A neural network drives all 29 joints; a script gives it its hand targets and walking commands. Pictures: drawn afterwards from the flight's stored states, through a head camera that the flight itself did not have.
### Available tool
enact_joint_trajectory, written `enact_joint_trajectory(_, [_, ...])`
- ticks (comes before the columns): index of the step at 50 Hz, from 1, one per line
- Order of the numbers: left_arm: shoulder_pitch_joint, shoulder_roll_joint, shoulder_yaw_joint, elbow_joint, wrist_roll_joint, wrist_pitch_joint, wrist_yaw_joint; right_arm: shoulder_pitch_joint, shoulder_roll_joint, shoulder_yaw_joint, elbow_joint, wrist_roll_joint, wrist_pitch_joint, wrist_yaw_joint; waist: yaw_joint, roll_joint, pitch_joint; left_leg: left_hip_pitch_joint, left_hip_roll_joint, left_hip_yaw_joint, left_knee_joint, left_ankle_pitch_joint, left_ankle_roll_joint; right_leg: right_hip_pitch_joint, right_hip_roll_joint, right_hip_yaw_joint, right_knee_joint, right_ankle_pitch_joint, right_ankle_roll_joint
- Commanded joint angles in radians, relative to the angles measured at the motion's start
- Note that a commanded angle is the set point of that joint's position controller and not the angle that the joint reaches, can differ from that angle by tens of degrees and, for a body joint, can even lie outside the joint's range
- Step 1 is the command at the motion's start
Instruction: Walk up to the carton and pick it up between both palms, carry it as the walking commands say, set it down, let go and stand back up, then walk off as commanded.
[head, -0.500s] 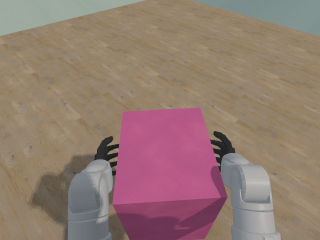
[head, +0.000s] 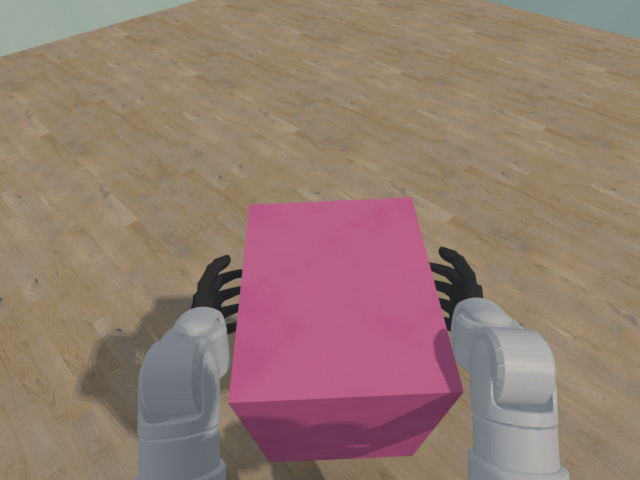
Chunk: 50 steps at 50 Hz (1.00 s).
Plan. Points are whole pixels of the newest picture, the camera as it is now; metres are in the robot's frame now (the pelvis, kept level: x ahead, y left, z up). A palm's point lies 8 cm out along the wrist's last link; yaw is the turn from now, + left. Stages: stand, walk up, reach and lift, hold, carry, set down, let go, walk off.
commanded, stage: carry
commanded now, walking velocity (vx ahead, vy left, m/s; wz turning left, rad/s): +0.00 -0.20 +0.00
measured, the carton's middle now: (336, 338) +0.28 -0.01 +0.02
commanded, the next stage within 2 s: none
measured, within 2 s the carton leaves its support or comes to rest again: neither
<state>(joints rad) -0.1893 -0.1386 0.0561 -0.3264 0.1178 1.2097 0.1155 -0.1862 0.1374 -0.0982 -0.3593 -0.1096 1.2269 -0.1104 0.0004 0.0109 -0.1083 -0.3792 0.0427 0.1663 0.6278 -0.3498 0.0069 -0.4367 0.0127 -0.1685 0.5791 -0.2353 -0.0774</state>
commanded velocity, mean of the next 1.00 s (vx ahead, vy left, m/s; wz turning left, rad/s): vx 0.00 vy -0.20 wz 0.00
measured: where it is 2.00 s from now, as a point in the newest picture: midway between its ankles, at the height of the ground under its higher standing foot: outside the picture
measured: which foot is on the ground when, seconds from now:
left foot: down 0.00-0.32, up 0.34-0.58, down 0.60-0.88, up 0.90-1.00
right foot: down 0.00-0.00, up 0.02-0.28, down 0.30-0.60, up 0.62-0.86, down 0.88-1.00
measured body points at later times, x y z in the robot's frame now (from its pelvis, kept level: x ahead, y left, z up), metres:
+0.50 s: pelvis -0.03 -0.15 +0.01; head -0.02 -0.16 +0.46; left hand +0.26 -0.02 +0.09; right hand +0.25 -0.31 +0.08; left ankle -0.06 -0.04 -0.67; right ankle +0.00 -0.23 -0.72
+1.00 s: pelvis -0.07 -0.29 +0.01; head -0.06 -0.30 +0.46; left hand +0.22 -0.16 +0.08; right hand +0.21 -0.45 +0.08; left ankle -0.09 -0.14 -0.68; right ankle -0.04 -0.39 -0.72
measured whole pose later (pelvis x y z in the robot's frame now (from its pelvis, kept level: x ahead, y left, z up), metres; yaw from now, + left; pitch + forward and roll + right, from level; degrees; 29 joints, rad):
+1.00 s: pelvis -0.07 -0.29 +0.01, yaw -1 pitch +4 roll +0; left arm -0.21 -0.14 0.06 -0.29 0.13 1.22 0.11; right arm -0.19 0.14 -0.11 -0.33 -0.12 1.23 -0.10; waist 0.00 0.02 -0.07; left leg -0.50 0.13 0.07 0.95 -0.54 -0.06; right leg -0.39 -0.03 -0.13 0.55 -0.24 -0.05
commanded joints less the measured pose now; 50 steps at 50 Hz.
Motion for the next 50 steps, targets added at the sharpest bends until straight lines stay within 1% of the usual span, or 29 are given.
enact_joint_trajectory(1, [-0.326,-0.943,-0.657,-0.022,-0.381,0.009,-0.258,-0.35,0.912,0.677,0.008,0.399,0.002,0.284,-0.013,0.173,-0.266,0.407,0.42,-0.444,-0.296,0.404,0.081,-0.14,-0.107,0.104,0.127,-0.019,0.054])
enact_joint_trajectory(2, [-0.392,-0.932,-0.676,-0.049,-0.401,0.013,-0.267,-0.328,0.916,0.665,0.052,0.391,-0.008,0.285,-0.014,0.301,-0.205,0.329,0.533,-0.536,-0.299,0.567,0.197,-0.198,-0.062,0.1,0.274,-0.29,0.081])
enact_joint_trajectory(3, [-0.462,-0.95,-0.699,-0.083,-0.407,0.006,-0.268,-0.37,0.935,0.664,0.025,0.397,-0.009,0.291,-0.019,0.186,-0.165,0.266,0.479,-0.471,-0.3,0.523,0.204,-0.183,-0.074,0.183,0.384,-0.253,0.082])
enact_joint_trajectory(4, [-0.492,-0.957,-0.711,-0.095,-0.419,0.005,-0.272,-0.395,0.943,0.671,0.004,0.405,-0.01,0.292,-0.017,0.115,-0.142,0.208,0.432,-0.395,-0.312,0.386,0.176,-0.178,-0.079,0.205,0.423,-0.205,0.093])
enact_joint_trajectory(6, [-0.477,-0.974,-0.707,-0.077,-0.421,0.007,-0.276,-0.411,0.953,0.671,-0.016,0.397,-0.01,0.29,-0.008,0.127,-0.123,0.169,0.353,-0.269,-0.309,0.302,0.115,-0.174,-0.078,0.185,0.388,-0.132,0.114])
enact_joint_trajectory(8, [-0.46,-0.969,-0.703,-0.064,-0.422,0.01,-0.269,-0.405,0.935,0.661,-0.019,0.389,-0.005,0.285,-0.01,0.161,-0.151,0.194,0.308,-0.198,-0.261,0.401,0.092,-0.145,-0.048,0.114,0.304,-0.136,0.133])
enact_joint_trajectory(11, [-0.429,-0.954,-0.689,-0.05,-0.411,0.017,-0.262,-0.379,0.91,0.654,-0.014,0.377,0.005,0.28,-0.015,0.22,-0.202,0.211,0.307,-0.164,-0.207,0.573,0.073,-0.046,-0.025,0.059,0.139,-0.151,0.134])
enact_joint_trajectory(14, [-0.384,-0.935,-0.665,-0.017,-0.392,0.023,-0.264,-0.363,0.898,0.652,0.012,0.363,0.009,0.275,-0.004,0.211,-0.228,0.183,0.261,-0.113,-0.097,0.521,0.014,0.131,0.008,-0.015,-0.16,-0.007,0.117])
enact_joint_trajectory(15, [-0.373,-0.935,-0.658,-0.009,-0.389,0.022,-0.266,-0.364,0.896,0.653,0.016,0.36,0.008,0.274,-0.001,0.154,-0.241,0.107,0.241,-0.095,-0.039,0.442,-0.02,0.251,-0.036,0.026,-0.231,0.052,0.107])
enact_joint_trajectory(16, [-0.375,-0.934,-0.651,-0.011,-0.389,0.024,-0.269,-0.377,0.896,0.655,0.016,0.359,0.007,0.272,0.004,0.014,-0.25,0.002,0.206,-0.069,0.068,0.246,-0.064,0.341,-0.165,0.151,-0.255,0.179,0.098])
enact_joint_trajectory(17, [-0.358,-0.929,-0.634,0.0,-0.364,0.014,-0.272,-0.405,0.908,0.667,-0.001,0.365,0.011,0.275,0.013,-0.286,-0.231,-0.186,0.071,-0.001,0.168,-0.152,-0.112,0.366,-0.34,0.359,-0.236,0.391,-0.008])
enact_joint_trajectory(18, [-0.408,-0.965,-0.642,-0.018,-0.379,0.01,-0.274,-0.457,0.938,0.687,0.002,0.387,0.011,0.279,0.022,-0.311,-0.234,-0.191,0.059,-0.051,0.35,-0.323,-0.088,0.319,-0.33,0.341,-0.199,0.451,-0.087])
enact_joint_trajectory(19, [-0.42,-0.985,-0.647,-0.023,-0.392,0.007,-0.274,-0.47,0.948,0.698,-0.006,0.399,0.004,0.282,0.022,-0.238,-0.23,-0.206,0.042,-0.074,0.45,-0.321,-0.064,0.298,-0.325,0.317,-0.192,0.458,-0.117])
enact_joint_trajectory(21, [-0.416,-0.994,-0.649,-0.045,-0.401,0.0,-0.273,-0.488,0.97,0.727,-0.044,0.432,-0.005,0.28,0.018,-0.166,-0.23,-0.209,0.051,-0.08,0.502,-0.212,-0.043,0.272,-0.289,0.246,-0.188,0.383,-0.116])
enact_joint_trajectory(28, [-0.351,-0.955,-0.659,-0.033,-0.39,0.003,-0.261,-0.399,0.92,0.697,-0.051,0.411,0.004,0.274,0.003,-0.158,-0.274,0.026,0.006,-0.017,-0.04,-0.034,0.006,0.261,-0.238,0.217,-0.138,0.349,-0.113])
enact_joint_trajectory(29, [-0.335,-0.95,-0.657,-0.023,-0.384,0.007,-0.259,-0.384,0.921,0.691,-0.036,0.406,0.006,0.277,-0.006,-0.133,-0.281,0.14,0.05,-0.033,-0.209,0.106,0.011,0.208,-0.223,0.193,-0.11,0.329,-0.078])
enact_joint_trajectory(30, [-0.329,-0.945,-0.655,-0.018,-0.378,0.009,-0.257,-0.38,0.922,0.689,-0.024,0.408,0.008,0.284,-0.008,-0.053,-0.275,0.278,0.152,-0.16,-0.292,0.145,0.02,0.084,-0.181,0.169,-0.027,0.264,-0.018])
enact_joint_trajectory(31, [-0.345,-0.935,-0.655,-0.03,-0.38,0.014,-0.263,-0.355,0.918,0.681,0.006,0.399,0.001,0.285,-0.01,0.189,-0.24,0.379,0.455,-0.483,-0.317,0.352,0.117,-0.135,-0.096,0.098,0.091,-0.037,0.063])
enact_joint_trajectory(32, [-0.41,-0.935,-0.675,-0.06,-0.4,0.016,-0.27,-0.34,0.924,0.669,0.035,0.393,-0.006,0.286,-0.012,0.278,-0.184,0.299,0.534,-0.531,-0.311,0.517,0.215,-0.161,-0.071,0.115,0.254,-0.271,0.085])
enact_joint_trajectory(34, [-0.493,-0.961,-0.707,-0.103,-0.419,0.008,-0.274,-0.399,0.95,0.676,-0.016,0.406,-0.009,0.291,-0.009,0.122,-0.139,0.2,0.429,-0.366,-0.306,0.407,0.171,-0.137,-0.082,0.194,0.362,-0.199,0.099])
enact_joint_trajectory(35, [-0.494,-0.97,-0.713,-0.1,-0.426,0.008,-0.276,-0.407,0.954,0.676,-0.029,0.401,-0.01,0.288,-0.006,0.122,-0.124,0.176,0.383,-0.297,-0.304,0.357,0.132,-0.138,-0.081,0.183,0.333,-0.167,0.108])
enact_joint_trajectory(37, [-0.463,-0.972,-0.701,-0.072,-0.423,0.01,-0.273,-0.403,0.94,0.665,-0.033,0.387,-0.006,0.283,-0.007,0.16,-0.146,0.193,0.313,-0.194,-0.249,0.464,0.095,-0.105,-0.046,0.112,0.25,-0.142,0.128])
enact_joint_trajectory(40, [-0.429,-0.95,-0.682,-0.054,-0.412,0.017,-0.266,-0.37,0.909,0.65,-0.024,0.369,0.002,0.275,-0.014,0.216,-0.205,0.227,0.306,-0.159,-0.186,0.64,0.074,-0.01,-0.016,0.047,0.104,-0.149,0.134])
enact_joint_trajectory(43, [-0.388,-0.934,-0.655,-0.018,-0.393,0.023,-0.267,-0.356,0.894,0.644,0.003,0.352,0.005,0.269,-0.001,0.187,-0.222,0.166,0.25,-0.109,-0.08,0.507,-0.004,0.194,-0.002,-0.005,-0.199,0.014,0.114])
enact_joint_trajectory(44, [-0.387,-0.936,-0.649,-0.014,-0.391,0.023,-0.269,-0.365,0.894,0.645,0.005,0.349,0.004,0.269,0.004,0.103,-0.236,0.084,0.228,-0.083,-0.006,0.401,-0.04,0.299,-0.086,0.071,-0.244,0.07,0.104])
enact_joint_trajectory(45, [-0.39,-0.927,-0.636,-0.009,-0.383,0.023,-0.274,-0.369,0.9,0.646,0.013,0.343,0.005,0.267,0.006,-0.121,-0.241,-0.076,0.148,-0.043,0.09,0.102,-0.095,0.373,-0.254,0.271,-0.245,0.244,0.056])
enact_joint_trajectory(46, [-0.369,-0.948,-0.628,0.001,-0.364,0.013,-0.276,-0.421,0.918,0.666,-0.009,0.363,0.01,0.274,0.02,-0.321,-0.215,-0.158,0.058,-0.016,0.212,-0.243,-0.099,0.314,-0.338,0.358,-0.225,0.382,-0.05])
enact_joint_trajectory(48, [-0.427,-0.987,-0.643,-0.033,-0.395,0.008,-0.274,-0.464,0.949,0.695,-0.019,0.395,-0.002,0.277,0.021,-0.2,-0.211,-0.181,0.041,-0.072,0.447,-0.298,-0.056,0.276,-0.322,0.309,-0.202,0.42,-0.118])
enact_joint_trajectory(50, [-0.417,-0.989,-0.643,-0.046,-0.399,0.002,-0.271,-0.47,0.969,0.716,-0.045,0.424,-0.007,0.276,0.017,-0.162,-0.217,-0.193,0.05,-0.072,0.451,-0.198,-0.042,0.276,-0.279,0.239,-0.19,0.356,-0.105])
